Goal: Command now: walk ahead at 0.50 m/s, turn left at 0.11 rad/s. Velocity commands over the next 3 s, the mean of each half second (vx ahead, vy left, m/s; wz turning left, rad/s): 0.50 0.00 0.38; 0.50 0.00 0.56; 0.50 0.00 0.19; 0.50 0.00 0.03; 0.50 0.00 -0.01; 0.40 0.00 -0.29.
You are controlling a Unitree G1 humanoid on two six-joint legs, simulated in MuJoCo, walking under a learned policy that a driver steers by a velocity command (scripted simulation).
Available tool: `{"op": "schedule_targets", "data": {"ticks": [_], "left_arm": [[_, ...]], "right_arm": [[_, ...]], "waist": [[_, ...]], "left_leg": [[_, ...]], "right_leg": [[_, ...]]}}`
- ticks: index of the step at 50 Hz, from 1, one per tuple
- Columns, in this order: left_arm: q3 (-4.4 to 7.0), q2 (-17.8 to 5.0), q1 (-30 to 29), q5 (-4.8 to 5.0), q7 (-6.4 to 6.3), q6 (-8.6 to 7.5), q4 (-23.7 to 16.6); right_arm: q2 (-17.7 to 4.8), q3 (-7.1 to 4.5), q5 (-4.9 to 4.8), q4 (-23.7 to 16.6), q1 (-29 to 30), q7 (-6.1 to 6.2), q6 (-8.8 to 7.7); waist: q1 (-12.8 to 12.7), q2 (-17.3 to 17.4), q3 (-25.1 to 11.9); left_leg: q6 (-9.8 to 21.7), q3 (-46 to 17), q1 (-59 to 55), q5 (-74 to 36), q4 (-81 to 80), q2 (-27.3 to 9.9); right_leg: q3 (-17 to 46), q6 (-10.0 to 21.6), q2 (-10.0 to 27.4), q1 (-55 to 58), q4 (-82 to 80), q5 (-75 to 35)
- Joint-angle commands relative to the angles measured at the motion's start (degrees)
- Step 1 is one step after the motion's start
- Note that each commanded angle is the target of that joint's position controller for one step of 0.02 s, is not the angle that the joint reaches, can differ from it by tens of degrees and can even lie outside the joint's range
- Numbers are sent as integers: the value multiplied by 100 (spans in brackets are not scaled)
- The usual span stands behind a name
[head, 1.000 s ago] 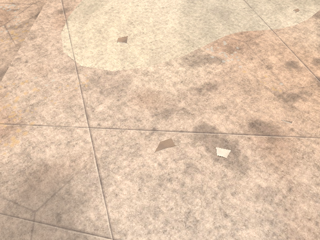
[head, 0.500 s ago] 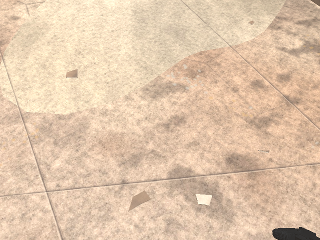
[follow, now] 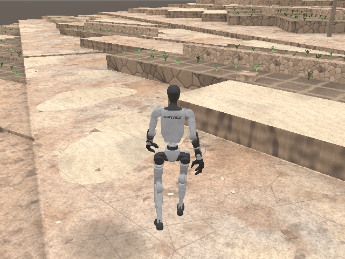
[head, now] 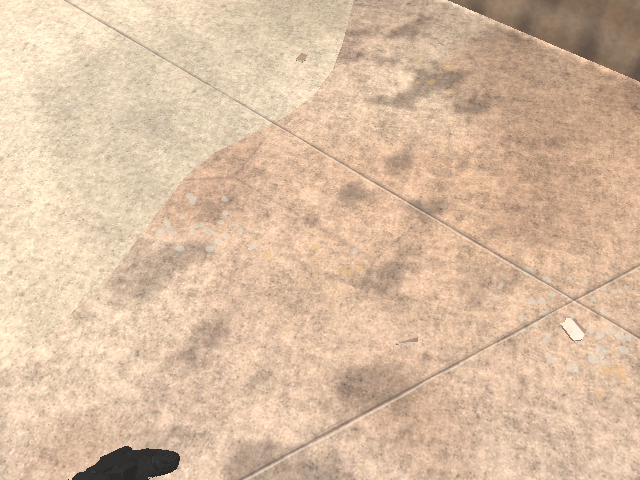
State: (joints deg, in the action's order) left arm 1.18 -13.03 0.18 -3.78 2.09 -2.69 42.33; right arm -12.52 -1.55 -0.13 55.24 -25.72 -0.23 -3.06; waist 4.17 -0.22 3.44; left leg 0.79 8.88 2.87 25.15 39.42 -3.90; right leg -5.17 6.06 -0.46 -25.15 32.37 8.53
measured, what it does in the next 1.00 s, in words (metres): walks ahead, turning left: left foot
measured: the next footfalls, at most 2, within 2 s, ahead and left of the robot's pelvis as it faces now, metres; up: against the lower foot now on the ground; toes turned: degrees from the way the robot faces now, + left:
left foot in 0.50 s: +0.39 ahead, +0.13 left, +0.00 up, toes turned +21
right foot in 1.02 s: +0.74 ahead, +0.11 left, +0.00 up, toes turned +35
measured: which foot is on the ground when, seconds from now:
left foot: up 0.00-0.48, down 0.50-1.00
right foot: down 0.00-0.50, up 0.52-1.00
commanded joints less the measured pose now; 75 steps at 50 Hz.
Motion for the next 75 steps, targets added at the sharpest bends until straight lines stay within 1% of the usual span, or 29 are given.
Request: {"op": "schedule_targets", "data": {"ticks": [1,3,5,9,13,19,22,24,25,26,27,28,29,31,33,36,46,49,51,52,53,54,55,56,59,62,68,72,75], "left_arm": [[471,-1450,2201,206,-216,16,338],[259,-704,1526,225,-197,-83,399],[188,-466,1336,253,-226,-179,466],[243,-591,1599,294,-247,-370,649],[220,-494,1867,276,-280,-379,818],[263,-731,2343,261,-361,-313,1077],[313,-958,2281,233,-412,-218,1101],[366,-1140,2210,221,-409,-96,1061],[364,-1141,2096,241,-375,-74,965],[226,-492,2336,344,-286,-114,593],[276,-740,1827,293,-229,-189,321],[264,-744,1268,286,-198,-254,166],[230,-702,1319,323,-193,-320,175],[236,-670,1568,179,-215,-205,279],[226,-594,1687,88,-174,-2,286],[204,-523,1247,103,-135,109,92],[118,-626,-487,215,-67,-18,-595],[174,-828,239,232,-102,-96,-443],[304,-1083,1587,172,-214,-209,-47],[375,-1464,2498,50,-303,-244,-14],[512,-2004,2377,28,-283,-171,91],[421,-1397,1919,166,-222,-109,11],[319,-957,1514,224,-191,-110,-62],[264,-768,1361,197,-173,-128,-16],[222,-708,1623,252,-170,-264,272],[248,-799,1898,320,-137,-367,471],[242,-795,2319,340,-125,-309,786],[270,-938,2624,311,-141,-267,989],[288,-1025,2546,299,-181,-205,1078]], "right_arm": [[-957,-245,-17,-575,222,46,-26],[-641,-208,-24,-503,342,6,-26],[-467,-213,159,-323,68,-63,144],[-335,-258,159,-493,564,-195,272],[-274,-226,168,-774,1350,-257,263],[-251,-126,224,-1216,2334,-364,236],[-399,-191,236,-1208,2036,-313,249],[-622,-322,239,-962,1067,-239,196],[-914,-462,301,-698,195,-162,146],[-1693,-680,337,-696,-15,-78,164],[-1843,-699,126,-799,66,-91,220],[-1716,-665,68,-752,314,-46,254],[-1378,-578,45,-741,592,-15,240],[-979,-456,2,-789,1041,29,165],[-934,-418,-16,-817,1046,11,42],[-1144,-467,5,-784,742,-8,-29],[-1254,-491,96,-786,-71,58,19],[-1365,-506,120,-903,303,102,-14],[-1272,-458,85,-869,365,42,-79],[-819,-321,62,-1010,212,13,-123],[-508,-274,-76,-1078,-650,-10,-111],[-932,-297,125,-845,-447,50,-33],[-971,-306,152,-892,57,-3,-22],[-893,-278,150,-960,357,-40,-25],[-777,-235,243,-980,452,-138,88],[-708,-191,263,-1077,807,-180,136],[-426,27,223,-1494,2259,-259,84],[-524,43,183,-1597,2646,-215,52],[-652,-18,219,-1500,2298,-145,6]], "waist": [[-1088,-355,-1757],[-640,-285,-507],[-369,-520,-221],[-283,-412,-28],[-381,-362,211],[-604,-307,351],[-381,-487,16],[47,-497,-602],[495,-132,-1063],[264,1140,-1627],[258,819,-1974],[225,300,-1156],[-23,27,-588],[-490,-98,-225],[-613,24,-380],[-514,150,-293],[129,454,-119],[-282,555,-248],[-920,135,-919],[-1188,-514,-1770],[-593,-2066,-1998],[-498,-857,-1245],[-493,-240,-610],[-466,-85,-364],[-353,-589,-350],[-342,-522,-307],[-633,-487,-21],[-719,-504,18],[-467,-479,-114]], "left_leg": [[322,-1188,3329,195,3483,212],[338,-1128,3092,-481,2763,-157],[253,-1085,2649,-812,2510,-223],[165,-1009,3187,-1521,2361,-258],[107,-873,3637,-2288,1428,-257],[432,-232,3317,-2344,-77,3],[781,98,2653,-1497,-250,495],[1086,93,1496,-986,-536,887],[1332,-385,184,-1064,-1074,759],[2139,-3069,-1680,-910,-1259,-993],[2538,-5285,-2045,-1119,-2219,-1595],[2304,-4338,-1513,-1321,-2373,-1465],[2045,-3692,-714,-1823,-2441,-1289],[1626,-2737,341,-2831,-2567,-675],[1590,-2388,632,-3360,-2607,-399],[1527,-2285,752,-3276,-2744,-220],[1245,-2822,-289,-3668,-2252,-308],[932,-2910,-26,-4214,-1835,-388],[691,-2481,329,-4682,-139,114],[570,-2057,997,-3037,1521,461],[383,-1571,2664,548,2796,1375],[456,-1783,3163,217,3259,869],[433,-1746,3108,-340,3123,681],[400,-1691,3010,-609,2872,530],[270,-1540,2698,-757,2443,399],[162,-1394,3107,-996,2155,309],[-36,-705,3129,-2062,280,27],[134,-536,2733,-2045,-455,154],[396,-462,2056,-1569,-869,382]], "right_leg": [[3111,994,2468,3999,-1385,-473],[1731,474,1867,2506,-1878,-655],[1058,197,1528,1822,-2193,-627],[425,227,1469,1829,-2525,-1021],[-143,239,1372,2006,-2559,-1293],[-720,141,1571,2762,-2233,-2456],[-982,33,1622,3228,-1192,-4891],[-1017,6,1625,3078,535,-5277],[-1078,-172,1472,2241,2053,-4080],[-1035,-519,623,-143,4315,158],[275,-632,-177,-1334,5278,2225],[718,-567,255,-1859,5146,1627],[679,-542,492,-1691,4589,1135],[699,-642,727,-951,3763,924],[641,-785,735,-605,3428,891],[518,-941,725,-871,2758,439],[590,-862,279,-1190,420,-568],[588,-598,97,126,-154,-197],[581,-313,107,1942,-638,-109],[2047,-25,1440,3134,-819,1141],[4924,677,2512,3926,-1767,1477],[4924,662,2358,3273,-1858,2254],[3921,564,2062,2552,-1888,2009],[3161,458,1767,2146,-1954,1182],[2032,337,1309,1829,-2060,-535],[1636,486,1308,1976,-2247,-1074],[898,421,1014,1983,-2491,-1535],[874,357,1241,2333,-2238,-2017],[811,249,1356,2633,-1545,-3179]]}}
Over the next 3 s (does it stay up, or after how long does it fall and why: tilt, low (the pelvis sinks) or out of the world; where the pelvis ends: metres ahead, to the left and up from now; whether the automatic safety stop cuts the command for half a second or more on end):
stays up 1.35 0.73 0.02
